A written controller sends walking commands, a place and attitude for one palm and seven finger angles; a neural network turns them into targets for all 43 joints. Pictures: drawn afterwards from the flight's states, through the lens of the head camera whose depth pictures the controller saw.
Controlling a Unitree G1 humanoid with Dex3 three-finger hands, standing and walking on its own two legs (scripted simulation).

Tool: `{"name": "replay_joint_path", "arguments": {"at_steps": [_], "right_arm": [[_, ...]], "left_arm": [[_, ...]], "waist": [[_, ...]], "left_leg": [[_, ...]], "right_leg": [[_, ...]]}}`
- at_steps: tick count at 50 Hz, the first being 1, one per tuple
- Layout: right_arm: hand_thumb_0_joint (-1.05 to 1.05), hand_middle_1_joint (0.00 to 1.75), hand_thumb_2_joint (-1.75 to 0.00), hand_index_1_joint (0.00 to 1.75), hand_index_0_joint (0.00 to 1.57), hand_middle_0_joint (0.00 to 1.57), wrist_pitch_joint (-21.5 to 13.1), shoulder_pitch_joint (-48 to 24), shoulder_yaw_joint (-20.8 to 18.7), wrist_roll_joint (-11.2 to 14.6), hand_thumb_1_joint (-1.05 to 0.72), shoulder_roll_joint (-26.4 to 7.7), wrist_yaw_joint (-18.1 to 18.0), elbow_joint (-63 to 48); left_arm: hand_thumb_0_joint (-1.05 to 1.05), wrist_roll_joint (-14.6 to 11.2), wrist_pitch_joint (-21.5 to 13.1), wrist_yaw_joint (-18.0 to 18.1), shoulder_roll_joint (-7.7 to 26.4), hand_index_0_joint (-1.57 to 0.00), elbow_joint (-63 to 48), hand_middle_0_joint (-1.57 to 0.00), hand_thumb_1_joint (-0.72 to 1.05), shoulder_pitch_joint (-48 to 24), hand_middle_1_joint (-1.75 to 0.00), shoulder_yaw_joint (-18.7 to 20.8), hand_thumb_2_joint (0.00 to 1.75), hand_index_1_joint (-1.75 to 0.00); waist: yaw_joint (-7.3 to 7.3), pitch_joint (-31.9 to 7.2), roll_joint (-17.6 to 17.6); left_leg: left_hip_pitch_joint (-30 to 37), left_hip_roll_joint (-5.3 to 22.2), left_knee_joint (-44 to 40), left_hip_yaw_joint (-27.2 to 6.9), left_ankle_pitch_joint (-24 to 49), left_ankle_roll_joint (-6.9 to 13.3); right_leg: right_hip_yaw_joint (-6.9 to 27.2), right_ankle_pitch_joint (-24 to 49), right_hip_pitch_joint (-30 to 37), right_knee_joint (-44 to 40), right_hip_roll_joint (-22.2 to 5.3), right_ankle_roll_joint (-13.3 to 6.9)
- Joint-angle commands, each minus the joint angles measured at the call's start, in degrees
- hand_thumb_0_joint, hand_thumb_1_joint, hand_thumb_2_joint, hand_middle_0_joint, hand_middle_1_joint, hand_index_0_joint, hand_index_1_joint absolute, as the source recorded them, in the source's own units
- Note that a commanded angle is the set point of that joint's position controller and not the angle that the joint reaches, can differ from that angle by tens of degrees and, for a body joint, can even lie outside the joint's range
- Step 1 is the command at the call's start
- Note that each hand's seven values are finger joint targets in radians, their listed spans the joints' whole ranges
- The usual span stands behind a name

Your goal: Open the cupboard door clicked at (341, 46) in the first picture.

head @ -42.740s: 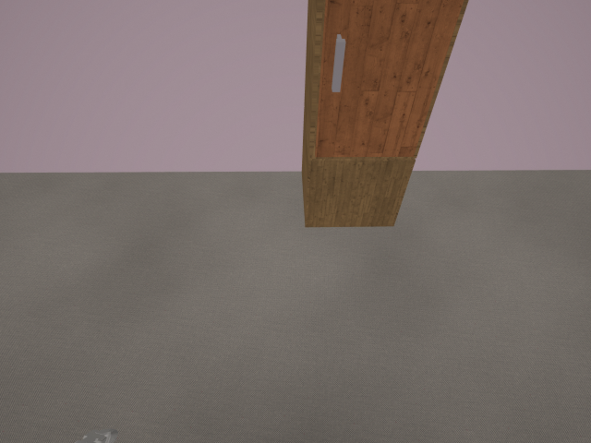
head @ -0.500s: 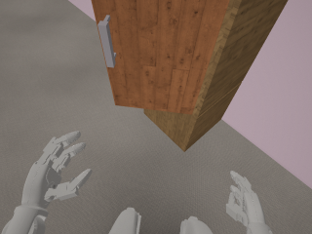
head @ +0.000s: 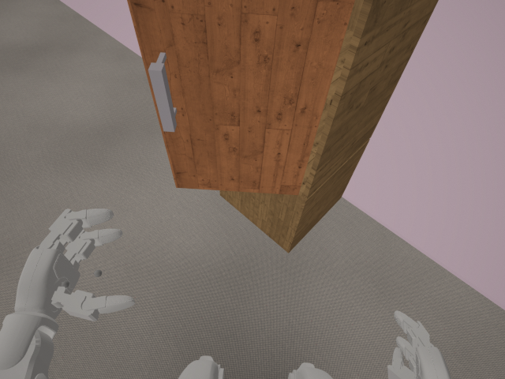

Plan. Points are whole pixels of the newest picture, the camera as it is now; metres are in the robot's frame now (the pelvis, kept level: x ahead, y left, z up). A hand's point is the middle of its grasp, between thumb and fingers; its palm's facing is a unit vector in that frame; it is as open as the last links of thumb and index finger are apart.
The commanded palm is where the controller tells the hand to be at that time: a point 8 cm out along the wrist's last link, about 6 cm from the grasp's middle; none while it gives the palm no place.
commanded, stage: raise the hand with hooked fingers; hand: left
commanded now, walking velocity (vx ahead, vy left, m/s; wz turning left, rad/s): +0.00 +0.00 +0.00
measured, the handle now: (166, 93) +0.62 +0.22 +0.08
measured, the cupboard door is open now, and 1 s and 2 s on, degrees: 41 41 41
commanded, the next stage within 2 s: move the hooked fingers beside the handle in 1.00 s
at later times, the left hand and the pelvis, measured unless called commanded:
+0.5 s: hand (68, 225) +0.29 +0.27 +0.10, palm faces +0.04 -1.00 -0.04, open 13.9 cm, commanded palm +0.27 +0.32 +0.10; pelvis +0.01 +0.00 +0.02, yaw +0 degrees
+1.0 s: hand (83, 222) +0.30 +0.25 +0.10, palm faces +0.03 -1.00 -0.04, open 14.0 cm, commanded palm +0.27 +0.30 +0.10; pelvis +0.01 -0.02 +0.02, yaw +0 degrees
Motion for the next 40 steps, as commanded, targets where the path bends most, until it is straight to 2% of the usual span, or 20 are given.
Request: {"name": "replay_joint_path", "arguments": {"at_steps": [1,3,4,5,7,8,12,13,17,20,21,23,25,27,30,32,33,36,38,40], "right_arm": [[0.00,0.30,-0.90,0.30,0.20,0.20,-2.36,-1.94,-2.11,0.38,-0.90,-7.18,-0.65,-8.49],[0.00,0.30,-0.90,0.30,0.20,0.20,-2.24,-2.06,-1.70,0.39,-0.90,-7.35,-0.66,-8.72],[0.00,0.30,-0.90,0.30,0.20,0.20,-2.11,-1.94,-1.72,0.48,-0.90,-7.26,-0.65,-8.55],[0.00,0.30,-0.90,0.30,0.20,0.20,-2.06,-1.72,-1.70,0.38,-0.90,-7.22,-0.67,-8.60],[0.00,0.30,-0.90,0.30,0.20,0.20,-1.83,-1.75,-1.62,0.38,-0.90,-7.34,-0.83,-8.69],[0.00,0.30,-0.90,0.30,0.20,0.20,-1.67,-1.68,-1.47,0.38,-0.90,-7.55,-0.92,-8.46],[0.00,0.30,-0.90,0.30,0.20,0.20,-1.39,-2.03,-1.22,0.56,-0.90,-7.32,-1.14,-8.21],[0.00,0.30,-0.90,0.30,0.20,0.20,-1.33,-1.88,-1.07,0.38,-0.90,-7.53,-1.21,-8.21],[0.00,0.30,-0.90,0.30,0.20,0.20,-1.01,-1.88,-0.99,0.56,-0.90,-7.49,-1.39,-7.77],[0.00,0.30,-0.90,0.30,0.20,0.20,-0.56,-1.51,-0.86,0.54,-0.90,-7.69,-1.65,-7.55],[0.00,0.30,-0.90,0.30,0.20,0.20,-0.51,-1.61,-0.85,0.56,-0.90,-7.79,-1.69,-7.41],[0.00,0.30,-0.90,0.30,0.20,0.20,-0.28,-1.41,-0.69,0.56,-0.90,-8.00,-1.82,-7.38],[0.00,0.30,-0.90,0.30,0.20,0.20,-0.13,-1.31,-0.82,0.74,-0.90,-7.98,-1.97,-7.28],[0.00,0.30,-0.90,0.30,0.20,0.20,-0.14,-1.07,-0.93,0.82,-0.90,-7.93,-1.81,-7.61],[0.00,0.30,-0.90,0.30,0.20,0.20,-0.03,-0.95,-1.15,0.68,-0.90,-8.00,-1.42,-7.94],[0.00,0.30,-0.90,0.30,0.20,0.20,0.25,-0.88,-1.25,0.79,-0.90,-8.02,-1.34,-7.89],[0.00,0.30,-0.90,0.30,0.20,0.20,0.30,-0.92,-1.28,0.54,-0.90,-8.15,-1.29,-8.17],[0.00,0.30,-0.90,0.30,0.20,0.20,0.50,-0.69,-1.44,0.51,-0.90,-7.80,-1.31,-8.00],[0.00,0.30,-0.90,0.30,0.20,0.20,0.54,-0.78,-1.24,0.41,-0.90,-7.82,-1.34,-7.93],[0.00,0.30,-0.90,0.30,0.20,0.20,0.54,-0.91,-1.30,0.55,-0.90,-7.58,-1.37,-7.75]], "left_arm": [[0.00,-1.76,-2.84,-0.39,11.15,-0.29,-10.00,-0.29,-0.41,-7.63,-1.14,6.40,0.34,-1.14],[0.00,-1.95,-2.00,-1.15,11.72,-0.30,-9.72,-0.30,-0.45,-10.46,-1.17,6.10,0.32,-1.17],[0.00,-1.65,-1.73,-1.42,12.32,-0.30,-10.27,-0.30,-0.48,-11.61,-1.18,6.34,0.31,-1.18],[0.00,-1.58,-1.30,-1.70,12.77,-0.30,-9.71,-0.30,-0.50,-11.70,-1.20,6.86,0.30,-1.20],[0.00,-1.84,-0.47,-2.09,12.98,-0.30,-7.62,-0.30,-0.50,-12.41,-1.20,7.39,0.30,-1.20],[0.00,-2.14,-0.23,-2.67,13.84,-0.30,-6.80,-0.30,-0.50,-13.85,-1.20,7.80,0.30,-1.20],[0.00,-2.30,0.37,-3.88,15.05,-0.30,-6.12,-0.30,-0.50,-17.97,-1.20,8.69,0.30,-1.20],[0.00,-2.43,0.62,-4.25,16.20,-0.30,-5.42,-0.30,-0.50,-18.91,-1.20,9.34,0.30,-1.20],[0.00,-2.46,1.33,-5.24,16.99,-0.30,-2.87,-0.30,-0.50,-21.45,-1.20,9.97,0.30,-1.20],[0.00,-2.91,2.00,-6.20,18.62,-0.30,0.62,-0.30,-0.50,-23.40,-1.20,11.60,0.30,-1.20],[0.00,-3.13,2.08,-6.45,19.19,-0.30,1.29,-0.30,-0.50,-24.06,-1.20,12.17,0.30,-1.20],[0.00,-3.21,2.35,-7.08,20.17,-0.30,3.14,-0.30,-0.50,-26.27,-1.20,12.31,0.30,-1.20],[0.00,-2.73,2.30,-7.60,20.84,-0.30,3.81,-0.30,-0.50,-28.39,-1.20,12.35,0.30,-1.20],[0.00,-2.68,2.26,-7.99,19.11,-0.30,5.06,-0.30,-0.50,-26.27,-1.20,11.09,0.30,-1.20],[0.00,-3.27,1.94,-8.33,19.81,-0.30,5.31,-0.30,-0.50,-24.93,-1.20,12.23,0.30,-1.20],[0.00,-3.02,1.75,-7.89,19.45,-0.30,5.84,-0.30,-0.50,-25.09,-1.20,12.00,0.30,-1.20],[0.00,-3.41,1.39,-7.66,20.42,-0.30,5.55,-0.30,-0.50,-25.51,-1.20,12.96,0.30,-1.20],[0.00,-2.81,0.30,-6.77,21.17,-0.30,3.57,-0.30,-0.50,-26.55,-1.20,13.59,0.30,-1.20],[0.00,-2.79,-0.20,-6.43,21.14,-0.30,3.55,-0.30,-0.50,-27.33,-1.20,13.15,0.30,-1.20],[0.00,-2.44,-0.73,-6.34,20.87,-0.30,3.46,-0.30,-0.50,-26.85,-1.20,13.12,0.30,-1.20]], "waist": [[0.52,-11.60,4.57],[0.49,-10.58,6.46],[0.37,-12.12,7.59],[0.52,-12.97,7.12],[0.39,-12.01,3.98],[0.28,-11.63,3.85],[0.41,-12.94,6.40],[0.63,-12.92,6.15],[0.41,-12.70,5.82],[0.56,-13.00,3.61],[0.84,-13.09,4.08],[0.65,-12.11,3.69],[0.42,-12.53,4.92],[0.68,-12.28,4.03],[1.26,-13.14,3.30],[0.96,-11.81,2.83],[1.12,-11.35,1.84],[1.12,-13.31,4.71],[0.74,-11.89,4.06],[0.89,-12.82,5.90]], "left_leg": [[8.65,-1.68,-12.03,-1.56,15.26,-0.24],[9.47,-1.67,-12.46,-1.80,16.15,-0.35],[11.12,-1.58,-12.60,-1.82,17.59,-0.42],[11.60,-1.56,-12.64,-1.73,18.41,-0.45],[10.92,-1.53,-12.96,-1.85,18.01,-0.42],[11.06,-1.53,-12.91,-1.93,18.29,-0.38],[13.39,-1.51,-13.80,-1.90,19.72,-0.60],[13.63,-1.49,-13.77,-2.03,20.77,-0.60],[14.28,-1.42,-14.78,-1.91,20.40,-0.68],[14.12,-1.53,-15.24,-1.60,20.61,-0.45],[13.89,-1.66,-15.42,-1.45,20.66,-0.44],[13.62,-1.68,-15.69,-1.33,19.60,-0.28],[14.36,-1.69,-16.33,-1.09,18.66,-0.20],[14.51,-1.70,-16.76,-1.13,18.84,-0.12],[14.22,-1.89,-16.52,-0.64,20.10,0.00],[13.55,-1.90,-16.78,-0.46,18.62,0.09],[12.96,-2.00,-16.56,-0.47,18.92,0.17],[14.19,-2.06,-16.65,0.08,19.14,0.21],[13.62,-1.96,-16.59,0.00,17.97,0.29],[14.19,-2.00,-16.77,0.13,18.26,0.24]], "right_leg": [[-0.14,9.98,7.99,-7.64,2.90,-1.76],[-0.18,10.81,8.30,-7.74,3.17,-2.17],[-0.12,11.98,8.52,-7.91,3.13,-2.11],[-0.15,12.90,9.30,-8.05,3.07,-2.03],[-0.32,13.07,9.55,-8.70,3.15,-1.78],[-0.22,13.46,9.88,-8.64,3.50,-2.01],[-0.17,14.42,10.52,-9.47,3.20,-2.06],[-0.07,15.24,11.03,-9.32,3.47,-2.30],[-0.17,15.10,11.33,-10.43,3.24,-2.08],[0.10,16.06,12.87,-11.13,3.22,-2.06],[0.32,16.36,13.51,-11.39,3.09,-2.09],[0.61,15.54,13.73,-11.96,3.28,-2.25],[0.90,14.72,13.70,-12.67,3.05,-2.13],[0.66,14.72,13.72,-12.87,3.02,-2.13],[1.22,16.79,15.61,-13.02,2.95,-2.07],[1.12,15.39,14.55,-13.36,2.94,-1.95],[1.49,15.78,15.47,-13.40,3.06,-2.06],[1.94,16.29,15.82,-13.44,2.80,-1.86],[2.16,15.08,15.74,-13.73,3.00,-1.99],[2.31,15.66,16.02,-13.62,2.80,-1.91]]}}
